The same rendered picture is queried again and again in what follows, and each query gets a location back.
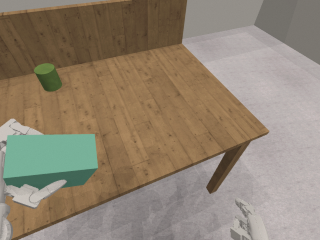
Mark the table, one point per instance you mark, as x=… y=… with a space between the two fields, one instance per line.
x=154 y=108

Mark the robot right hand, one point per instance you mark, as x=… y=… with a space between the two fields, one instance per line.
x=251 y=229

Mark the robot left hand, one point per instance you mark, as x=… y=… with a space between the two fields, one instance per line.
x=27 y=195

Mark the left robot forearm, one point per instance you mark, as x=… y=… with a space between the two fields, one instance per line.
x=6 y=228

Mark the sponge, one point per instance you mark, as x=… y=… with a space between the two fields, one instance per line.
x=39 y=160

